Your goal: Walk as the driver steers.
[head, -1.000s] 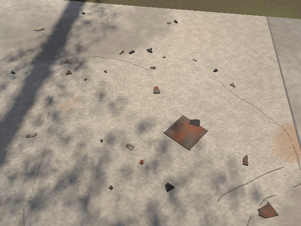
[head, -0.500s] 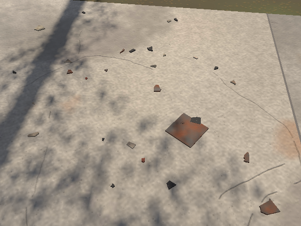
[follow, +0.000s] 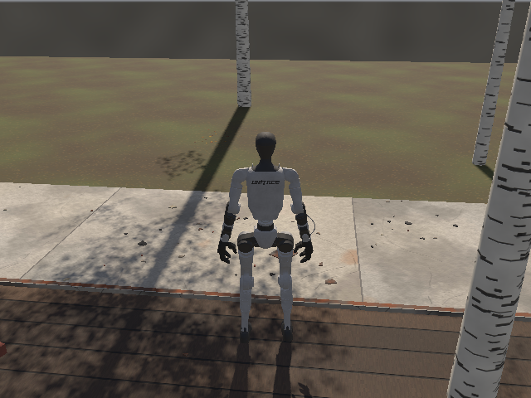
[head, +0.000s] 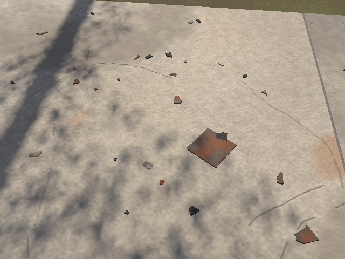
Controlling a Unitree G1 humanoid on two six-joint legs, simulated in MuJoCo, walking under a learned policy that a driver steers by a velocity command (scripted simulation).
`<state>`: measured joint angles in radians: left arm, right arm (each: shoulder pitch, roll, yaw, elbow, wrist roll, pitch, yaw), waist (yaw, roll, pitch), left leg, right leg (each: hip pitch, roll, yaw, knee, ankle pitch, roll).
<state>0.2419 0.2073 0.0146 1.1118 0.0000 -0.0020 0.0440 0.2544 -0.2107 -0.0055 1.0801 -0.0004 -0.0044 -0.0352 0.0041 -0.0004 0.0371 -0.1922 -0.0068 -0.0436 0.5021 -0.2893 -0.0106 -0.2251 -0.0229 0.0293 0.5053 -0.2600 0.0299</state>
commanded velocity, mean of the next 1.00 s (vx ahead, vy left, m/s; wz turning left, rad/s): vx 0.23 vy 0.00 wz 0.00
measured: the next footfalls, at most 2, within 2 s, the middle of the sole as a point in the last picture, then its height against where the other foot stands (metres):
left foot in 0.98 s outside the picture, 0.03 m higher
right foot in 1.58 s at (222, 208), level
